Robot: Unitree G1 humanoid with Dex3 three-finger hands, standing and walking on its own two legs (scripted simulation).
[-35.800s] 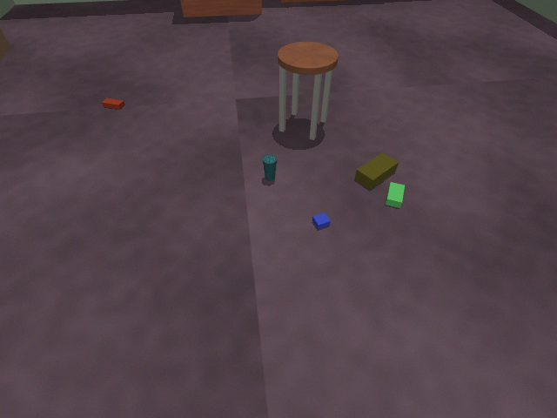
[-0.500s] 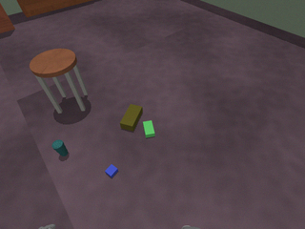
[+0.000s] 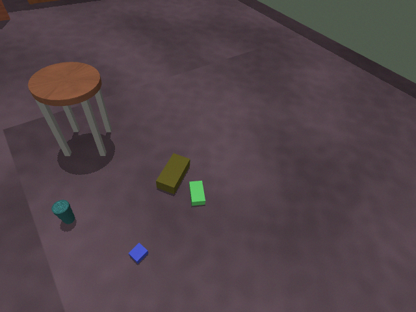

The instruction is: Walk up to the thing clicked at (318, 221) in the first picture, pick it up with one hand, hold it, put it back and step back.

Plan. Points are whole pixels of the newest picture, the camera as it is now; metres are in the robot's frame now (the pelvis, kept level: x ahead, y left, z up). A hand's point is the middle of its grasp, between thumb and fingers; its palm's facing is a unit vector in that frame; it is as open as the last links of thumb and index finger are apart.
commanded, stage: walk up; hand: left
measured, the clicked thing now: (138, 253) +0.50 +0.26 -0.74
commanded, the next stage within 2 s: stand in 1.38 s
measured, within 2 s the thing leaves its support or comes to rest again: neither
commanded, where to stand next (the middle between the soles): +0.13 +0.00 m, yaw +4 degrees
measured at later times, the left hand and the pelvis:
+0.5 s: hand out of the picture +0.14 +0.24 -0.14, palm faces -0.01 -0.93 -0.36, open 7.4 cm; pelvis +0.05 -0.02 +0.01, yaw +1 degrees
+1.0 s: hand out of the picture +0.12 +0.23 -0.14, palm faces +0.00 -0.94 -0.33, open 7.4 cm; pelvis +0.05 -0.02 +0.02, yaw +1 degrees
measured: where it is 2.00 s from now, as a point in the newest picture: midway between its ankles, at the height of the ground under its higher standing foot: outside the picture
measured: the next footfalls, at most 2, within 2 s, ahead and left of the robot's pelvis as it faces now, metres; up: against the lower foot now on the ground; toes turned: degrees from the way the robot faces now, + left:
right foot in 0.12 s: +0.08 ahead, -0.16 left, +0.00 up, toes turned -2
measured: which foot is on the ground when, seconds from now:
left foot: down 0.00-1.00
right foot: up 0.00-0.10, down 0.12-1.00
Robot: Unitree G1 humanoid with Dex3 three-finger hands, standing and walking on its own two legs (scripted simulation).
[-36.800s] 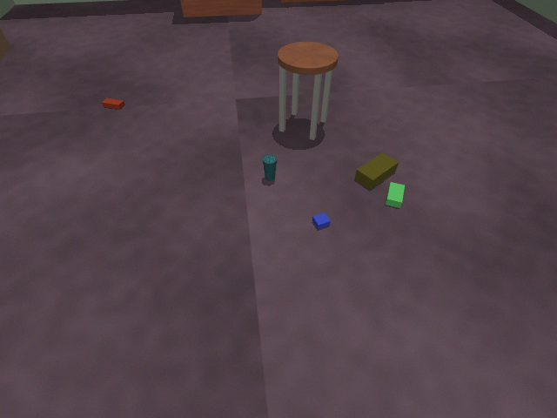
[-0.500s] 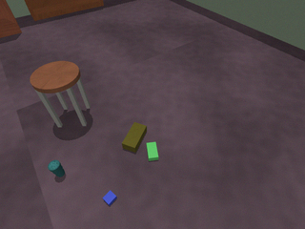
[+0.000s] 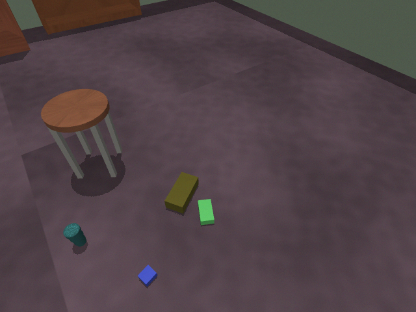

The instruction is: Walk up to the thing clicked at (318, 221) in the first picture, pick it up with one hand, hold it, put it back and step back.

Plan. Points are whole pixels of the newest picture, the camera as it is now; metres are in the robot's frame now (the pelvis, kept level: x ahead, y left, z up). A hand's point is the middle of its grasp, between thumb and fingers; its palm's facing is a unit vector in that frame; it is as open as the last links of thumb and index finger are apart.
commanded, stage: walk up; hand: left
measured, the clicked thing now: (147, 275) +0.46 +0.27 -0.77
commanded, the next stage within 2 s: stand in 0.38 s
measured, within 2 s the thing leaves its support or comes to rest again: neither
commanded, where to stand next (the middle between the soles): +0.08 +0.02 m, yaw +2 degrees
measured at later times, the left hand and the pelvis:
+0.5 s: hand out of the picture +0.08 +0.25 -0.16, palm faces -0.01 -0.94 -0.34, open 7.4 cm; pelvis +0.00 +0.00 +0.00, yaw +0 degrees
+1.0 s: hand out of the picture +0.08 +0.25 -0.16, palm faces -0.03 -0.94 -0.34, open 7.4 cm; pelvis +0.00 +0.00 +0.00, yaw +0 degrees
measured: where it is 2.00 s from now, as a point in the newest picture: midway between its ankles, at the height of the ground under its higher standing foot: outside the picture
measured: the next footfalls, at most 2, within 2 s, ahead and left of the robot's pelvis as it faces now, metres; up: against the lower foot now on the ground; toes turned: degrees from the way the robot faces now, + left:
none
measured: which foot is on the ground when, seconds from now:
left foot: down 0.00-1.00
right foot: down 0.00-1.00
